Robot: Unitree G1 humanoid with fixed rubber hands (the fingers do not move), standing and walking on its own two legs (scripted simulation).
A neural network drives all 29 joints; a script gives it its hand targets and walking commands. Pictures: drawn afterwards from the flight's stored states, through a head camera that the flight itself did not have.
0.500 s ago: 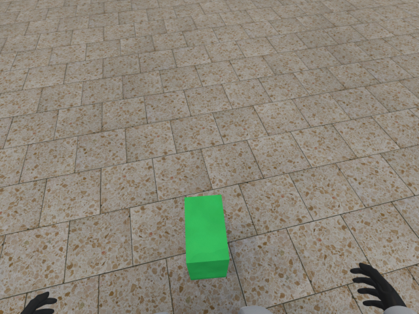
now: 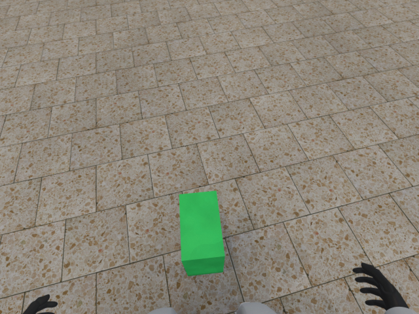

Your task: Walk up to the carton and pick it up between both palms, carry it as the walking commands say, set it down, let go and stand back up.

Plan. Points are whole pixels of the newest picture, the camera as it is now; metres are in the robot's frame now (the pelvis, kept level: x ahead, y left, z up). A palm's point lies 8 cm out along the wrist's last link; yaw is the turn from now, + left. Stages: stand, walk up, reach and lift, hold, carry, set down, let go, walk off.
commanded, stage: walk up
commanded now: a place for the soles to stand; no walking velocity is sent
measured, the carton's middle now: (201, 234) +0.46 +0.05 -0.62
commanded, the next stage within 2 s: reach and lift in 0.86 s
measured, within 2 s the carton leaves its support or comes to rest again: neither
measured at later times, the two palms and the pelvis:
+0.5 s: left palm out of the picture +0.12 +0.29 -0.06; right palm out of the picture +0.12 -0.37 -0.07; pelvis +0.01 -0.05 +0.00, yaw -2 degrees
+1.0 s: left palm (62, 303) +0.15 +0.28 -0.06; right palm (414, 309) +0.13 -0.36 -0.08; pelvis +0.00 -0.04 +0.00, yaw -1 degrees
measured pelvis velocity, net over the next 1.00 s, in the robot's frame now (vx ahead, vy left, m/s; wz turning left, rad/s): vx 0.00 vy -0.04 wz -0.02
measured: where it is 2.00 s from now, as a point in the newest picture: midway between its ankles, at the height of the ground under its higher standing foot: outside the picture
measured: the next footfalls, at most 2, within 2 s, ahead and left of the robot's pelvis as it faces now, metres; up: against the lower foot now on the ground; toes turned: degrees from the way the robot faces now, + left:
none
